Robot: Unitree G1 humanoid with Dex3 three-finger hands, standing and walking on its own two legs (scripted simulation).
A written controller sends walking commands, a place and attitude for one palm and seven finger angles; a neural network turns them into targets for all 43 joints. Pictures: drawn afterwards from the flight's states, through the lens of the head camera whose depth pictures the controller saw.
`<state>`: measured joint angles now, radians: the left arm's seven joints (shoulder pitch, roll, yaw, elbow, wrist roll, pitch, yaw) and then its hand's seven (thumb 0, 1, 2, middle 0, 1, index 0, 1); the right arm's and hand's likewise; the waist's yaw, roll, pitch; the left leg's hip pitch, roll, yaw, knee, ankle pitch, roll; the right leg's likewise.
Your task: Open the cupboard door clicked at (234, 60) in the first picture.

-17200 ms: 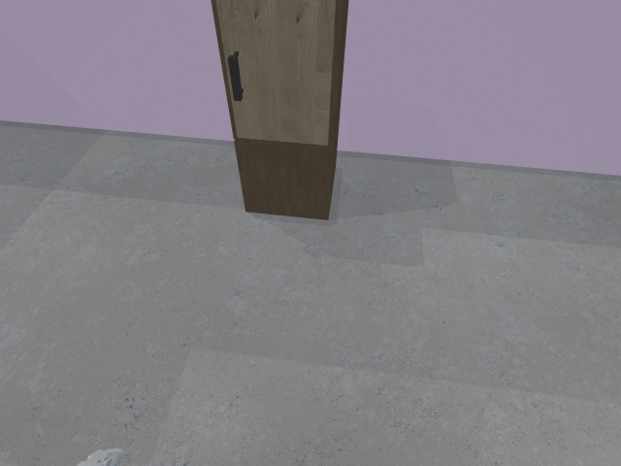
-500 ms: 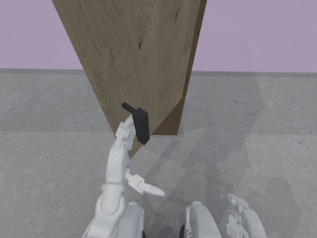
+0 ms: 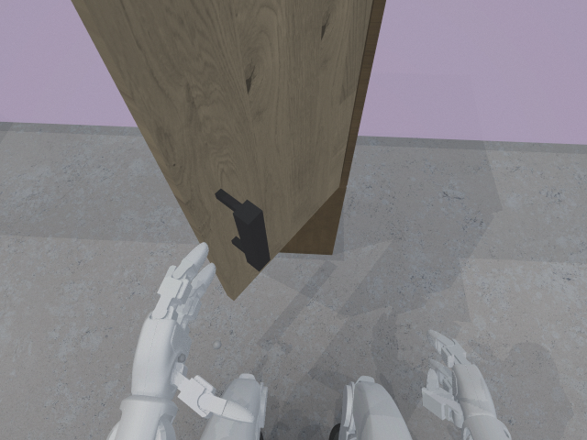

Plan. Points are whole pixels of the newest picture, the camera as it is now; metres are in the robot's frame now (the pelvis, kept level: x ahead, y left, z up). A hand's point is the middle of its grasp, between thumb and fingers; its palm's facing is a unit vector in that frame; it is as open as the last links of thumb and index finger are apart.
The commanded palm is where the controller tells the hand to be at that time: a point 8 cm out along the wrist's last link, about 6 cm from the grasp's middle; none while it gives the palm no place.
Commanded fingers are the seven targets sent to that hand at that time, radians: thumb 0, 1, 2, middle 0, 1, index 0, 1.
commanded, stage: slide the hand sideways off the handle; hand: left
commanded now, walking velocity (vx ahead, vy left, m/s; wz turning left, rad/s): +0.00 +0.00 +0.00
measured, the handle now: (242, 231) +0.38 +0.10 +0.04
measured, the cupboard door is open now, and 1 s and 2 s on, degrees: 54 54 54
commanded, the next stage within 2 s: draw the hand back to the body in 0.08 s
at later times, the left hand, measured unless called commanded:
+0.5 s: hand (155, 348) +0.21 +0.15 +0.10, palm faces -0.01 -1.00 -0.05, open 16.3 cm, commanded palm +0.18 +0.21 +0.11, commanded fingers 0.00 -0.50 0.30 -0.15 -0.30 -0.15 -0.30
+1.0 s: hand (1, 316) +0.22 +0.24 +0.19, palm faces +0.23 -0.90 -0.38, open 13.6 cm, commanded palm +0.18 +0.28 +0.22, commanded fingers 0.00 0.27 0.63 -0.18 -0.30 -0.18 -0.30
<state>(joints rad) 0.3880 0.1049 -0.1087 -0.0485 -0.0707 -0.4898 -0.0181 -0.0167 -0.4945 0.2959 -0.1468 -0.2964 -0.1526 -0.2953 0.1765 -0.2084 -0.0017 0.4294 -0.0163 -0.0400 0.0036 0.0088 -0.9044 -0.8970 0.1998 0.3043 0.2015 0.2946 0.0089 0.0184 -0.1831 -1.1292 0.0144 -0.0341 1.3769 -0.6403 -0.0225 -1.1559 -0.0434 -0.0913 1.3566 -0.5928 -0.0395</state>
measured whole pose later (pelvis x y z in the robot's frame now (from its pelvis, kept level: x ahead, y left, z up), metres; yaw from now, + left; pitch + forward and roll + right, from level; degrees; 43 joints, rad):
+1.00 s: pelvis +0.03 +0.03 +0.11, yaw -1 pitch +4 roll -1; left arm 0.61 0.31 0.10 -0.40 -0.03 0.02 0.13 -0.01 -0.05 0.48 -0.17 -0.30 -0.17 -0.30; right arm 0.28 -0.22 0.06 0.46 0.03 -0.05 -0.12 0.01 -0.90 -0.90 0.20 0.30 0.20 0.29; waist 0.03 0.07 -0.11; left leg -0.40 0.00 0.00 0.77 -0.44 0.02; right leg -0.42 -0.03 -0.06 0.73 -0.38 0.02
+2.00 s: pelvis +0.02 +0.01 +0.14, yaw -2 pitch -2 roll -1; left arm 0.45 0.35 0.40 -0.37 -0.04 -0.15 0.11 0.01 0.89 0.89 -0.21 -0.30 -0.21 -0.30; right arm 0.18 -0.24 0.03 0.62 0.00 -0.10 -0.08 0.01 -0.90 -0.90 0.20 0.30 0.20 0.29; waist 0.04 0.08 0.02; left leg -0.12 0.03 0.02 0.42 -0.26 0.00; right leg -0.13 0.01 -0.05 0.35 -0.17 -0.01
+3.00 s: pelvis -0.08 +0.03 +0.11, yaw -1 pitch +0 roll +0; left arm 0.51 0.41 0.47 -0.54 0.00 -0.25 0.15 0.01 0.89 0.89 -0.21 -0.30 -0.22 -0.30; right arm 0.19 -0.22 -0.01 0.60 -0.01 -0.09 -0.07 0.01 -0.90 -0.90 0.20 0.30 0.20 0.30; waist 0.00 -0.02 0.07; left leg -0.47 -0.01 0.02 0.73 -0.35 0.04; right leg -0.46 0.00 0.02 0.61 -0.15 0.01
